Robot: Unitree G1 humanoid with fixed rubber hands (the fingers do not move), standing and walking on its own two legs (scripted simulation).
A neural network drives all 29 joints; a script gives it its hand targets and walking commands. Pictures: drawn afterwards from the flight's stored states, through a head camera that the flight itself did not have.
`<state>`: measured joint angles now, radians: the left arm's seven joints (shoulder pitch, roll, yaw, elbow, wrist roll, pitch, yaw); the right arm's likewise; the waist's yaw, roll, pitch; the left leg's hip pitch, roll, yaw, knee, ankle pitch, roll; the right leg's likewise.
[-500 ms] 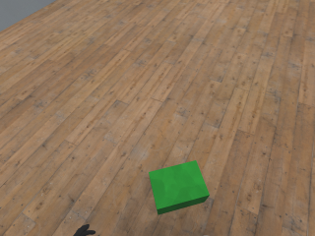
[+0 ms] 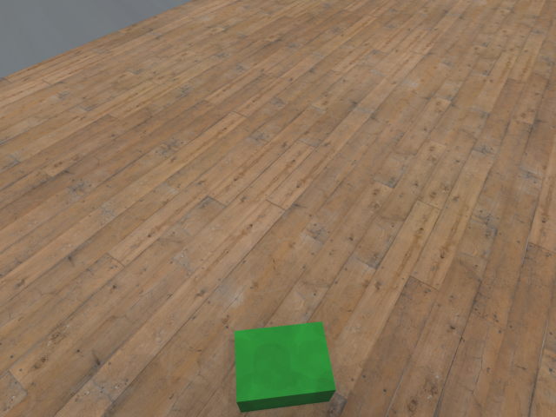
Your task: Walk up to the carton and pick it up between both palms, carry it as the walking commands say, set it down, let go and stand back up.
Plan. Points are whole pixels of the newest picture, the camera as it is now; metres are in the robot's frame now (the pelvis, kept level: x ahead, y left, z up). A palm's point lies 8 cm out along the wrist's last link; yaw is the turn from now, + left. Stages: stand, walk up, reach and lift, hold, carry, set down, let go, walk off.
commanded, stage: walk up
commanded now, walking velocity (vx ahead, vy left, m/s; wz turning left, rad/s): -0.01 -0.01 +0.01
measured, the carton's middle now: (282, 366) +0.38 +0.03 -0.69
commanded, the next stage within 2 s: none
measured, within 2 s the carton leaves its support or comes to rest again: neither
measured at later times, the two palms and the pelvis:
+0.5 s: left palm out of the picture +0.03 +0.23 -0.14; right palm out of the picture +0.06 -0.27 -0.11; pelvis -0.02 -0.03 +0.01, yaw +3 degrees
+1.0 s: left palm out of the picture -0.02 +0.16 -0.13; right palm out of the picture +0.00 -0.29 -0.14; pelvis -0.02 -0.07 +0.01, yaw +2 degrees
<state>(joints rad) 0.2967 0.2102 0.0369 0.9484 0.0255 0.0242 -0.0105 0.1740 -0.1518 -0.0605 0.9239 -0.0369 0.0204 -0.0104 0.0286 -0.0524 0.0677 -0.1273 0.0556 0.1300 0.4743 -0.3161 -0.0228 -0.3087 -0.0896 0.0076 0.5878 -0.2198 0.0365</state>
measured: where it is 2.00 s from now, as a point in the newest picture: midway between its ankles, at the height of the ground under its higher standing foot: outside the picture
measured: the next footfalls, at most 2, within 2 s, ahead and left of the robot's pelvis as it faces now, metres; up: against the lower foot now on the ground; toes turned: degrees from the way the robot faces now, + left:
right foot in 0.02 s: +0.08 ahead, -0.16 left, +0.00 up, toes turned -3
left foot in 0.30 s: +0.02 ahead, +0.10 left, +0.00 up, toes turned +2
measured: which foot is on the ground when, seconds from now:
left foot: down 0.00-0.02, up 0.04-0.28, down 0.30-1.00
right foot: up 0.00-0.00, down 0.02-0.32, up 0.34-0.58, down 0.60-1.00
